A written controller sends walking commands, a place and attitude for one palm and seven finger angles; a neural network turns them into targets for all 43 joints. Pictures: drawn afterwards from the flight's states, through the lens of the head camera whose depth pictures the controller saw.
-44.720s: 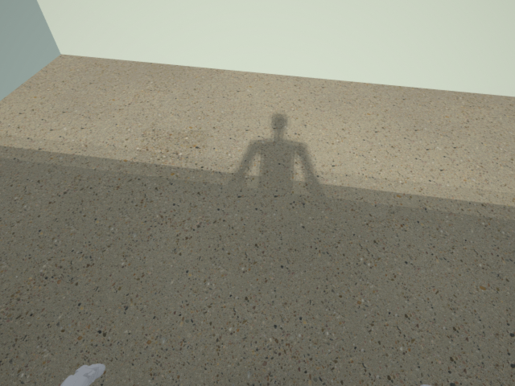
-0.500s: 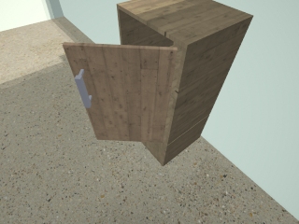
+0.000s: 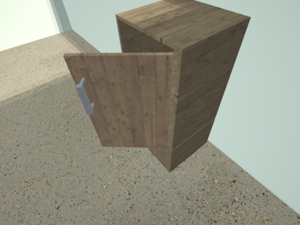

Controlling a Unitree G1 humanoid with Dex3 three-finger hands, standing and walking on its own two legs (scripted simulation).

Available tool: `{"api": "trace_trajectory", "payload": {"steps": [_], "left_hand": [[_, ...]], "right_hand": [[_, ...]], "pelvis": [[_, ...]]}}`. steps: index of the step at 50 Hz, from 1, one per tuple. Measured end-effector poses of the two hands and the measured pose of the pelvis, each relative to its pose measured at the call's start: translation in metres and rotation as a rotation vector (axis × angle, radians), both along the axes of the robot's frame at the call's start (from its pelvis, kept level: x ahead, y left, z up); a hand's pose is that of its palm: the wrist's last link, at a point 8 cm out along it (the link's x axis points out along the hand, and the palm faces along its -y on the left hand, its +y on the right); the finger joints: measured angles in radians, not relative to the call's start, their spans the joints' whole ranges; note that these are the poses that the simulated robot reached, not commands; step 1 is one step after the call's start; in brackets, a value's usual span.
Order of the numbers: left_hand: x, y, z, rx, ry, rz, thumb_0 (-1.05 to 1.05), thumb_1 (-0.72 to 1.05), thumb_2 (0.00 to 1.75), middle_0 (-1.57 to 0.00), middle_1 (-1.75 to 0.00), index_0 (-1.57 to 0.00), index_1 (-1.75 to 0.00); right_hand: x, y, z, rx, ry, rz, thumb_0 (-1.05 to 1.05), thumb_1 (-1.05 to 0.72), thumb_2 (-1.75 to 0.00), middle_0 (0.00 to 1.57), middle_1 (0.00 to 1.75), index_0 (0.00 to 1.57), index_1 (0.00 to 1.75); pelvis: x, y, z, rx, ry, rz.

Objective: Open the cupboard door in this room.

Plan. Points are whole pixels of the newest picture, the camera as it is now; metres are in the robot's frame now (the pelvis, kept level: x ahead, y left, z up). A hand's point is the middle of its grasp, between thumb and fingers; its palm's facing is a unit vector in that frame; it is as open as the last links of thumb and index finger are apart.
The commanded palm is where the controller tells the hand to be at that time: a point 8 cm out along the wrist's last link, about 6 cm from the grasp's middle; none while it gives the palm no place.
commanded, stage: look again from close up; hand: left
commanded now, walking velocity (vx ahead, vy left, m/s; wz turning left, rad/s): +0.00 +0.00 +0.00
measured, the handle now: (86, 97) +0.58 +0.29 -0.01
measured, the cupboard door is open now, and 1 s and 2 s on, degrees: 49 49 49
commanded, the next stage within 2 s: shuffle to correct the standing spot in 0.32 s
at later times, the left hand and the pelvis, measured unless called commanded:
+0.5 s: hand out of the picture +0.01 +0.16 -0.17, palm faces +0.00 -0.98 -0.20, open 7.4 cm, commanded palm none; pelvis -0.01 -0.02 +0.00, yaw -1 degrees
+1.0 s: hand out of the picture +0.07 +0.22 -0.17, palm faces +0.02 -0.96 -0.27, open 7.4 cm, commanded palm none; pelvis +0.03 +0.02 -0.01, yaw -2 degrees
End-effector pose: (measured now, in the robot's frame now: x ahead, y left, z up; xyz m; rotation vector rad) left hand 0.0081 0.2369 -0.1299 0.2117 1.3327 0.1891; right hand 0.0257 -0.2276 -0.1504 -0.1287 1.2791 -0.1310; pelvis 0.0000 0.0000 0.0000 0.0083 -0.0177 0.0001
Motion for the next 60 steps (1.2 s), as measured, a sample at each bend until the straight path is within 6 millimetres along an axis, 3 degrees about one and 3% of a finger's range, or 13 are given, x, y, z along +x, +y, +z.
{"api": "trace_trajectory", "payload": {"steps": [9, 26, 32, 39, 43, 48, 53, 60], "left_hand": [[0.006, -0.015, -0.001, -0.022, -0.030, -0.015, 0.00, 0.91, 0.90, -0.20, -0.29, -0.20, -0.30], [0.001, -0.029, -0.009, -0.060, 0.003, -0.013, 0.00, 0.91, 0.90, -0.20, -0.30, -0.20, -0.30], [-0.003, -0.018, -0.012, -0.058, 0.013, 0.022, 0.00, 0.90, 0.90, -0.20, -0.30, -0.20, -0.30], [-0.001, 0.014, -0.020, -0.051, 0.059, 0.044, 0.00, 0.90, 0.90, -0.20, -0.30, -0.20, -0.30], [0.014, 0.028, -0.016, -0.027, 0.070, 0.019, 0.00, 0.91, 0.90, -0.20, -0.29, -0.20, -0.30], [0.047, 0.030, -0.009, -0.002, -0.002, -0.004, 0.00, 0.91, 0.90, -0.20, -0.29, -0.19, -0.30], [0.058, 0.028, -0.002, 0.003, -0.073, 0.019, 0.00, 0.91, 0.90, -0.20, -0.29, -0.20, -0.30], [0.039, 0.046, 0.000, -0.029, -0.006, 0.050, 0.00, 0.90, 0.90, -0.20, -0.30, -0.20, -0.30]], "right_hand": [[0.001, -0.013, 0.006, -0.009, -0.004, 0.012, 0.00, -0.92, -0.90, 0.20, 0.30, 0.20, 0.30], [-0.023, -0.026, 0.011, -0.036, 0.082, -0.004, 0.00, -0.91, -0.90, 0.20, 0.30, 0.20, 0.30], [-0.023, -0.018, 0.009, -0.041, 0.111, -0.001, 0.00, -0.91, -0.90, 0.20, 0.30, 0.20, 0.30], [-0.011, 0.006, 0.012, -0.056, 0.101, -0.004, 0.00, -0.91, -0.90, 0.20, 0.30, 0.20, 0.30], [-0.009, 0.021, 0.010, -0.039, 0.096, -0.021, 0.00, -0.91, -0.90, 0.20, 0.30, 0.20, 0.30], [-0.007, 0.034, -0.002, 0.011, 0.116, -0.025, 0.00, -0.90, -0.90, 0.20, 0.30, 0.20, 0.30], [0.012, 0.038, -0.009, 0.022, 0.123, -0.006, 0.00, -0.91, -0.90, 0.20, 0.30, 0.20, 0.30], [0.072, 0.048, 0.014, -0.006, 0.008, 0.024, 0.00, -0.91, -0.90, 0.20, 0.30, 0.20, 0.30]], "pelvis": [[-0.004, -0.012, 0.003, 0.006, -0.005, -0.006], [-0.005, -0.022, 0.004, 0.000, 0.002, -0.010], [0.002, -0.011, 0.001, -0.009, 0.004, -0.003], [0.014, 0.014, -0.003, 0.010, 0.017, -0.013], [0.017, 0.021, -0.002, 0.013, 0.027, -0.032], [0.024, 0.024, -0.006, 0.026, 0.035, -0.037], [0.033, 0.031, -0.005, 0.022, 0.027, -0.003], [0.042, 0.055, 0.006, 0.045, 0.035, -0.003]]}}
